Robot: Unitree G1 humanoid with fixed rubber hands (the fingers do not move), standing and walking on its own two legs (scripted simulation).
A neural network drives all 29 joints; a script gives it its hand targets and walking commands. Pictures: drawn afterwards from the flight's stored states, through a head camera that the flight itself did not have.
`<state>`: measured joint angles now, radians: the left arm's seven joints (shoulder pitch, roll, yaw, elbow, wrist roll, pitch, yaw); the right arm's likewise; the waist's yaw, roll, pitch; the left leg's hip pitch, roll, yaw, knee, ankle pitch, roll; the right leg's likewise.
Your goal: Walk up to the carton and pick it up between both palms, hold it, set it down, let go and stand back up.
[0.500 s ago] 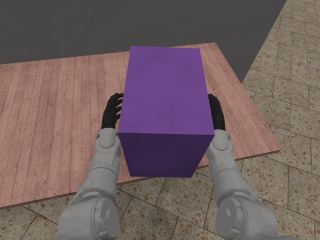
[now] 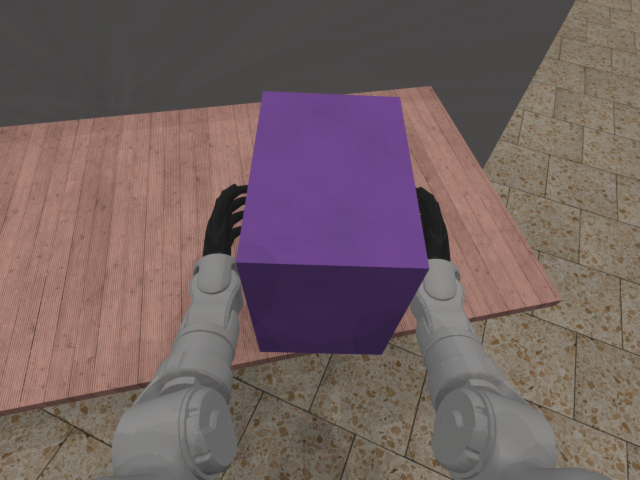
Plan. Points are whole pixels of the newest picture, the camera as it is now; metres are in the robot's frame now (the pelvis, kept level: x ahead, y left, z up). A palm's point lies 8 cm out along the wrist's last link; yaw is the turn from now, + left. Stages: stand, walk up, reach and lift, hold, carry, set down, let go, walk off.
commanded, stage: reach and lift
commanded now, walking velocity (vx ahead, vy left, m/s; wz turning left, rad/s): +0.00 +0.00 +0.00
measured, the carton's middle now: (326, 231) +0.44 +0.00 +0.01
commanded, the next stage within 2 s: none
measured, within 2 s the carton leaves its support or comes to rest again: leaves its support in 0.24 s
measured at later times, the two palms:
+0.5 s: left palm (214, 251) +0.38 +0.14 +0.04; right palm (430, 247) +0.39 -0.13 +0.05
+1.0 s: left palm (216, 251) +0.38 +0.14 +0.04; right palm (431, 244) +0.39 -0.14 +0.05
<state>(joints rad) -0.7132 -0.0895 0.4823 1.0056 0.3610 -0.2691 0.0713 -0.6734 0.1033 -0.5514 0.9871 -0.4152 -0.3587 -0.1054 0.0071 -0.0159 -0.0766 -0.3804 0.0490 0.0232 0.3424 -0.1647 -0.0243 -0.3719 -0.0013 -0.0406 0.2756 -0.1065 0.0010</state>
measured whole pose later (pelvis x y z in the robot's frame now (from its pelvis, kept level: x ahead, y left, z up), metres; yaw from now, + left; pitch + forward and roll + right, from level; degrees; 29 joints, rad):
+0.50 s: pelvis -0.02 -0.01 +0.00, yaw +1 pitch +16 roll -1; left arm -0.75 -0.05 0.45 1.11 0.31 -0.40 0.11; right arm -0.74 0.04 -0.54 1.18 -0.44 -0.57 -0.18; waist 0.01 -0.03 -0.15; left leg -0.48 0.05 0.01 0.32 -0.11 -0.03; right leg -0.46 0.00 -0.07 0.26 -0.07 -0.01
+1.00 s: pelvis -0.01 -0.01 -0.01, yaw +1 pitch +18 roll -1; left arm -0.71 -0.01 0.27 1.13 0.12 -0.35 0.15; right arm -0.71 0.00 -0.27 1.16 -0.21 -0.46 -0.20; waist 0.00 0.00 -0.24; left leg -0.56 0.06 0.01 0.38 -0.15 -0.03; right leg -0.53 0.00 -0.08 0.30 -0.09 -0.01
